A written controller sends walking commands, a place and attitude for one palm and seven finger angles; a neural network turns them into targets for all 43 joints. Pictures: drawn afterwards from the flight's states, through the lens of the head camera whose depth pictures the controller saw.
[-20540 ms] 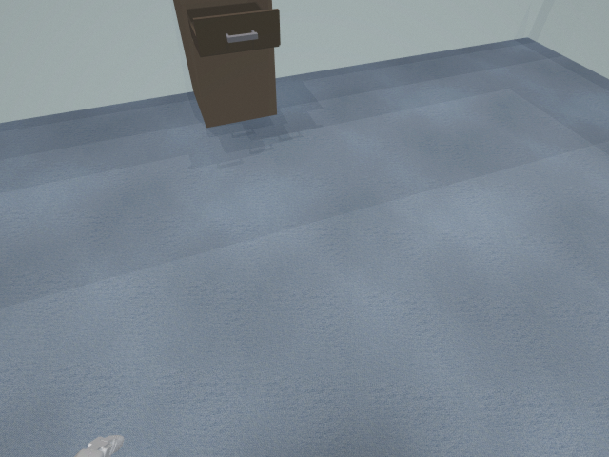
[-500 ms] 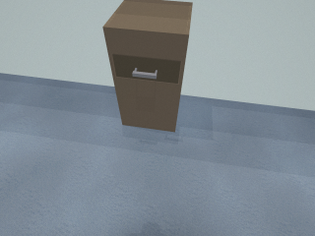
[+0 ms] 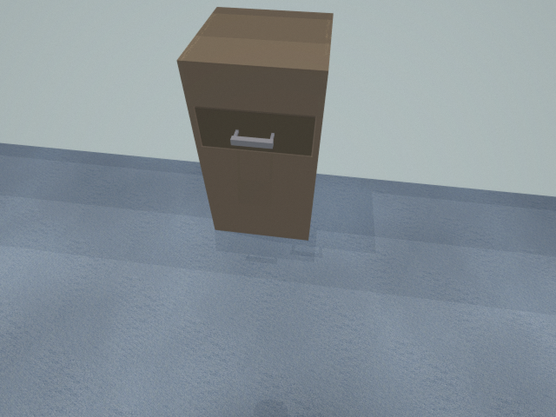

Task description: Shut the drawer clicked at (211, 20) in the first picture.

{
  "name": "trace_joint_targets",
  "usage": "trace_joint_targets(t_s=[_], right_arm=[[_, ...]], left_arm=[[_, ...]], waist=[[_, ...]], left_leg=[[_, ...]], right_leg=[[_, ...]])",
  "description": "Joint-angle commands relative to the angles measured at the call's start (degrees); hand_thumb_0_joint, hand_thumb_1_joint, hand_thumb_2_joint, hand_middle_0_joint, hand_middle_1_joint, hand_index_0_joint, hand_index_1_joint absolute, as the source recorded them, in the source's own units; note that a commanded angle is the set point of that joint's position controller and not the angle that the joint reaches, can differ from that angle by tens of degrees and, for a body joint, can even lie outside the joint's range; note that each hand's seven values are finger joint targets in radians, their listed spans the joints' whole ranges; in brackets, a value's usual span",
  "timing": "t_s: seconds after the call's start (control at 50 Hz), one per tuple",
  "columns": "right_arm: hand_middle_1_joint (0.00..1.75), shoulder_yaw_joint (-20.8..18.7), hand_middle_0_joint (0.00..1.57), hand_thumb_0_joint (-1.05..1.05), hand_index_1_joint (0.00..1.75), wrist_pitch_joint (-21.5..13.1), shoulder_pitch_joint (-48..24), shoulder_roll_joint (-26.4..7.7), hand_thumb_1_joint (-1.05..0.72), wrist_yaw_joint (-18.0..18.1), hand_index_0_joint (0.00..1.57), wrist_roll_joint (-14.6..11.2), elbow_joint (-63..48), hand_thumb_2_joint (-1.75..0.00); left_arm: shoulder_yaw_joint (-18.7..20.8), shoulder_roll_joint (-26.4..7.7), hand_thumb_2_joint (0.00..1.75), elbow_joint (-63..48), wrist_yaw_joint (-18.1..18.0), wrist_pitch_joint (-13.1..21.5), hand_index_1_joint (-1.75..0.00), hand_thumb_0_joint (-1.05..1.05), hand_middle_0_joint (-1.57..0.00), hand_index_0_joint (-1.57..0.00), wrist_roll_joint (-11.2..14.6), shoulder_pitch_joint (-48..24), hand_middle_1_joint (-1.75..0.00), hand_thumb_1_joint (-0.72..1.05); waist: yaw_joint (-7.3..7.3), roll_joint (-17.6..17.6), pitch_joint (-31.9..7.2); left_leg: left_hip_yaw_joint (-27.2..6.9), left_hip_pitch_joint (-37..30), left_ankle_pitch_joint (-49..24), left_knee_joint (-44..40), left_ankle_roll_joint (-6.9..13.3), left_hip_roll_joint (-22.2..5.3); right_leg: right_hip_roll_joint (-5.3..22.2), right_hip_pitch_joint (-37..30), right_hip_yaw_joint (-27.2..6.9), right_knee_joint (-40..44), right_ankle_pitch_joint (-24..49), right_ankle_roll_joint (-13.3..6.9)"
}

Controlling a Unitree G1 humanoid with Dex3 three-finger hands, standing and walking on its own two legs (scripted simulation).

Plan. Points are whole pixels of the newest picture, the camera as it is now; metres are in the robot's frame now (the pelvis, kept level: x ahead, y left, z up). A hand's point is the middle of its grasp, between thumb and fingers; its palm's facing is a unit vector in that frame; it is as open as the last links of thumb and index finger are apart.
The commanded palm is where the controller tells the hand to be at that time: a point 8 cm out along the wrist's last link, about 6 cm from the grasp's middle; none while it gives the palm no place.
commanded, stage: let the arm hang, fingers relaxed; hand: left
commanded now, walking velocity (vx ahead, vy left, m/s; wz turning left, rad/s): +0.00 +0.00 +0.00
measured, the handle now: (253, 138) +0.95 +0.13 -0.20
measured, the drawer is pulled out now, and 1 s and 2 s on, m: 0.00 0.00 0.00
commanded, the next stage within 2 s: look to check the result in 0.16 s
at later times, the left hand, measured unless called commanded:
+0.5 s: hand out of the picture +0.05 +0.18 -0.17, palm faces +0.01 -0.97 -0.23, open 7.4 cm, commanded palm none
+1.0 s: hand out of the picture +0.09 +0.20 -0.16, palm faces -0.01 -0.97 -0.26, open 7.4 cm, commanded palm none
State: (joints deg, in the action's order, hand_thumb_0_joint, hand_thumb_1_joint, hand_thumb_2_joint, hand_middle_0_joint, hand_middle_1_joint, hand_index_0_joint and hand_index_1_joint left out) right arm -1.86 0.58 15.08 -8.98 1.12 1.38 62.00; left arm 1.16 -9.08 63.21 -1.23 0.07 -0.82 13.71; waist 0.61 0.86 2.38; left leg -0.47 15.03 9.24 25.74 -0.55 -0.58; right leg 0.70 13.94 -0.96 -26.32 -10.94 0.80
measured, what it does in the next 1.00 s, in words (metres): stands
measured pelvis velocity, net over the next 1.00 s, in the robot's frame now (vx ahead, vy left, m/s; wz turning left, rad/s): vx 0.04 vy -0.01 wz -0.02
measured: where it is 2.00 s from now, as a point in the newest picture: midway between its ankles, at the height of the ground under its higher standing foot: outside the picture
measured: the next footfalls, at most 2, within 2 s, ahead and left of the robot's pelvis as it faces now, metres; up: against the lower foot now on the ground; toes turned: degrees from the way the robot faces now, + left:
none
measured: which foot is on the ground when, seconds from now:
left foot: down 0.00-1.00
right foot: down 0.00-1.00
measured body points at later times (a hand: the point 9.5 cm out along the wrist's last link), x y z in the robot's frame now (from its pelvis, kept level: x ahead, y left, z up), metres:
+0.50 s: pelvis +0.02 +0.00 +0.00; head +0.05 -0.01 +0.45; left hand +0.05 +0.23 -0.15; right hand +0.02 -0.24 -0.16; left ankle +0.05 +0.13 -0.74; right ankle +0.04 -0.13 -0.74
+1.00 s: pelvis +0.04 -0.01 +0.01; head +0.06 -0.01 +0.46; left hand +0.09 +0.25 -0.14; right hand +0.07 -0.26 -0.15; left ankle +0.05 +0.13 -0.74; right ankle +0.04 -0.13 -0.74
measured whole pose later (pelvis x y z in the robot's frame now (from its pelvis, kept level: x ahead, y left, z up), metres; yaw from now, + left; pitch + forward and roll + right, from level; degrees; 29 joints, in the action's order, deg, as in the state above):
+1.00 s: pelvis +0.04 -0.01 +0.01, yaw -1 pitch -2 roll +0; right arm -1.7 -0.2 10.0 -12.7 1.2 1.2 64.6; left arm 1.8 -12.9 64.8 -1.0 0.8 -0.6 9.0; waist 0.8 0.7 4.1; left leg 0.2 9.7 10.6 21.8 -1.1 -1.5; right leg -0.1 8.8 -1.5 -21.9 -11.6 0.4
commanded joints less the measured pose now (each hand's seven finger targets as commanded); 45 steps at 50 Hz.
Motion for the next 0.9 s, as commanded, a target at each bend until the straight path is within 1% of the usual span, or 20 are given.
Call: trace_joint_targets(t_s=[0.0, 0.04, 0.06, 0.1, 0.18, 0.2, 0.22, 0.24, 0.26, 0.28, 0.36, 0.38, 0.4, 0.44, 0.58, 0.6, 0.64, 0.68, 0.82, 0.88], right_arm=[[0.30, -0.8, 0.20, 0.00, 0.30, -0.6, 3.5, -5.5, -0.90, 0.3, 0.20, 0.1, -1.0, -0.90], [0.30, -1.0, 0.20, 0.00, 0.30, -0.7, 3.6, -5.8, -0.90, 0.4, 0.20, -0.1, -0.9, -0.90], [0.30, -0.9, 0.20, 0.00, 0.30, -0.8, 3.6, -5.4, -0.90, 0.4, 0.20, 0.0, -0.7, -0.90], [0.30, -0.9, 0.20, 0.00, 0.30, -0.8, 3.2, -5.4, -0.90, 0.5, 0.20, 0.0, -0.5, -0.90], [0.30, -0.8, 0.20, 0.00, 0.30, -0.9, 3.2, -5.6, -0.90, 0.5, 0.20, 0.0, 0.0, -0.90], [0.30, -0.8, 0.20, 0.00, 0.30, -0.9, 3.0, -5.7, -0.90, 0.5, 0.20, -0.1, 0.1, -0.90], [0.30, -0.8, 0.20, 0.00, 0.30, -0.9, 3.0, -5.6, -0.90, 0.6, 0.20, -0.1, 0.4, -0.90], [0.30, -0.9, 0.20, 0.00, 0.30, -1.0, 2.9, -6.3, -0.90, 0.6, 0.20, -0.2, 0.2, -0.90], [0.30, -0.8, 0.20, 0.00, 0.30, -1.1, 2.9, -6.0, -0.90, 0.6, 0.20, -0.1, 0.5, -0.90], [0.30, -0.8, 0.20, 0.00, 0.30, -1.0, 2.6, -6.0, -0.90, 0.6, 0.20, -0.1, 0.5, -0.90], [0.30, -0.9, 0.20, 0.00, 0.30, -1.1, 2.2, -6.7, -0.90, 0.7, 0.20, -0.1, 0.8, -0.90], [0.30, -0.9, 0.20, 0.00, 0.30, -1.2, 2.1, -6.9, -0.90, 0.7, 0.20, -0.1, 0.9, -0.90], [0.30, -0.9, 0.20, 0.00, 0.30, -1.1, 1.9, -6.9, -0.90, 0.7, 0.20, -0.2, 1.0, -0.90], [0.30, -1.0, 0.20, 0.00, 0.30, -1.1, 1.4, -7.4, -0.90, 0.7, 0.20, -0.2, 0.8, -0.90], [0.30, -1.0, 0.20, 0.00, 0.30, -1.2, 0.3, -8.5, -0.90, 0.7, 0.20, -0.1, 0.9, -0.90], [0.30, -1.0, 0.20, 0.00, 0.30, -1.2, 0.0, -8.6, -0.90, 0.7, 0.20, -0.1, 1.0, -0.90], [0.30, -1.1, 0.20, 0.00, 0.30, -1.2, -0.3, -9.3, -0.90, 0.6, 0.20, -0.2, 0.8, -0.90], [0.30, -1.0, 0.20, 0.00, 0.30, -1.2, -0.8, -9.3, -0.90, 0.6, 0.20, -0.1, 0.9, -0.90], [0.30, -1.0, 0.20, 0.00, 0.30, -1.5, -2.0, -10.9, -0.90, 0.6, 0.20, -0.1, 0.7, -0.90], [0.30, -1.0, 0.20, 0.00, 0.30, -1.5, -2.7, -11.2, -0.90, 0.6, 0.20, -0.2, 0.7, -0.90]], left_arm=[[1.4, -7.2, 0.90, -1.2, -0.5, 0.7, -0.30, 0.00, -0.20, -0.20, -0.2, 2.1, -0.30, 0.90], [1.5, -7.7, 0.90, -1.1, -0.6, 0.8, -0.30, 0.00, -0.20, -0.20, -0.2, 1.8, -0.30, 0.90], [1.5, -7.4, 0.90, -1.1, -0.6, 0.9, -0.30, 0.00, -0.20, -0.20, -0.1, 1.6, -0.30, 0.90], [1.5, -7.2, 0.90, -0.9, -0.6, 0.9, -0.30, 0.00, -0.20, -0.20, -0.1, 1.3, -0.30, 0.90], [1.5, -7.5, 0.90, -0.8, -0.6, 1.0, -0.30, 0.00, -0.20, -0.20, 0.0, 0.5, -0.30, 0.90], [1.5, -7.5, 0.90, -0.8, -0.6, 1.0, -0.30, 0.00, -0.20, -0.20, 0.0, 0.4, -0.30, 0.90], [1.5, -7.5, 0.90, -0.7, -0.6, 0.9, -0.30, 0.00, -0.20, -0.20, 0.0, 0.5, -0.30, 0.90], [1.6, -7.9, 0.90, -0.9, -0.7, 1.0, -0.30, 0.00, -0.20, -0.20, -0.1, 0.4, -0.30, 0.90], [1.7, -8.1, 0.90, -0.8, -0.6, 1.0, -0.30, 0.00, -0.20, -0.20, 0.0, 0.3, -0.30, 0.90], [1.7, -7.9, 0.90, -0.6, -0.6, 1.0, -0.30, 0.00, -0.20, -0.20, 0.0, 0.1, -0.30, 0.90], [1.7, -8.5, 0.90, -0.5, -0.7, 1.1, -0.30, 0.00, -0.20, -0.20, 0.0, -0.2, -0.30, 0.90], [1.7, -8.5, 0.90, -0.5, -0.7, 1.2, -0.30, 0.00, -0.20, -0.20, 0.1, -0.4, -0.30, 0.90], [1.7, -8.6, 0.90, -0.4, -0.7, 1.1, -0.30, 0.00, -0.20, -0.20, 0.1, -0.6, -0.30, 0.90], [1.8, -9.0, 0.90, -0.4, -0.7, 1.1, -0.30, 0.00, -0.20, -0.20, 0.0, -0.6, -0.30, 0.90], [1.9, -9.9, 0.90, -0.2, -0.5, 1.3, -0.30, 0.00, -0.20, -0.20, 0.0, -1.6, -0.30, 0.90], [1.9, -9.9, 0.90, -0.2, -0.5, 1.2, -0.30, 0.00, -0.20, -0.20, 0.0, -1.8, -0.30, 0.90], [1.9, -10.6, 0.90, -0.4, -0.5, 1.3, -0.30, 0.00, -0.20, -0.20, 0.0, -1.9, -0.30, 0.90], [1.9, -10.7, 0.90, -0.3, -0.4, 1.3, -0.30, 0.00, -0.20, -0.20, 0.0, -2.3, -0.30, 0.90], [2.0, -11.8, 0.90, -0.5, -0.3, 1.5, -0.30, 0.00, -0.20, -0.20, 0.1, -3.3, -0.30, 0.90], [2.0, -12.3, 0.90, -0.5, -0.3, 1.5, -0.30, 0.00, -0.20, -0.20, 0.1, -3.7, -0.30, 0.90]], waist=[[-0.03, 0.8, 2.7], [0.01, 0.4, 2.1], [0.01, -0.7, 1.3], [0.00, -0.2, 1.2], [0.13, -0.8, 0.9], [0.09, 0.2, 1.1], [0.08, -0.3, 0.5], [0.01, 0.0, 0.7], [-0.01, -0.2, 0.1], [-0.06, 0.0, 0.5], [0.05, -1.0, -0.3], [0.09, -0.3, -0.4], [0.08, 0.2, 0.0], [-0.03, -0.2, 0.8], [0.12, -0.2, -0.6], [0.14, 0.4, 0.1], [0.08, -0.4, 0.1], [0.13, -0.4, 0.4], [0.11, -0.5, -1.0], [0.07, -0.6, -0.5]], left_leg=[[-4.1, -1.0, 7.7, -7.0, 1.9, -3.9], [-3.9, -1.6, 6.5, -6.7, 1.8, -3.9], [-3.7, -2.0, 5.2, -6.4, 1.8, -4.0], [-3.4, -2.8, 3.4, -6.1, 1.7, -4.0], [-3.2, -3.6, 1.7, -5.9, 1.6, -4.1], [-3.0, -3.6, 1.7, -5.9, 1.5, -4.2], [-3.1, -3.9, 1.8, -6.1, 1.6, -4.3], [-3.2, -3.9, 0.7, -5.8, 1.6, -4.3], [-3.0, -4.1, -0.2, -5.9, 1.6, -4.5], [-3.0, -4.2, 0.0, -6.0, 1.6, -4.4], [-2.8, -5.4, -1.3, -5.8, 1.6, -4.6], [-2.9, -5.6, -1.9, -5.8, 1.6, -4.7], [-2.8, -5.4, -0.9, -6.1, 1.5, -4.8], [-2.8, -5.4, -1.1, -6.0, 1.5, -4.7], [-2.7, -6.8, -1.6, -6.2, 1.5, -4.9], [-2.7, -6.5, -0.8, -6.4, 1.5, -4.9], [-2.9, -6.7, -1.8, -6.4, 1.5, -4.9], [-2.8, -6.8, -1.6, -6.6, 1.4, -4.9], [-2.8, -7.8, -3.4, -6.7, 1.4, -5.3], [-2.7, -8.0, -3.7, -7.0, 1.4, -5.3]], right_leg=[[3.4, 3.5, -4.0, 7.4, -7.4, -2.9], [3.3, 2.6, -4.0, 7.2, -6.2, -2.9], [3.6, 1.9, -3.8, 7.3, -5.2, -2.9], [3.7, 1.7, -3.9, 7.2, -3.8, -2.8], [3.6, 1.0, -4.0, 7.4, -3.0, -2.9], [3.7, 0.9, -4.0, 7.5, -2.9, -2.9], [3.6, 0.5, -3.8, 7.4, -2.8, -2.9], [3.5, 0.3, -4.1, 7.2, -1.9, -2.9], [3.8, -0.3, -3.8, 7.1, -1.0, -2.9], [3.7, -0.2, -3.8, 7.3, -1.3, -2.9], [3.9, -0.8, -3.9, 7.4, 0.1, -3.0], [3.8, -1.0, -4.0, 7.3, 0.7, -2.9], [3.8, -0.9, -3.8, 7.5, -0.3, -2.9], [3.7, -0.5, -4.0, 7.7, -0.2, -2.9], [4.0, -1.5, -4.3, 8.1, 0.7, -2.9], [3.9, -1.2, -4.3, 8.4, 0.0, -2.9], [4.0, -1.4, -4.5, 8.4, 1.0, -2.9], [4.1, -1.3, -4.5, 8.6, 1.0, -2.9], [4.2, -2.6, -4.6, 8.5, 3.4, -2.9], [4.4, -2.5, -4.5, 8.7, 3.8, -2.8]])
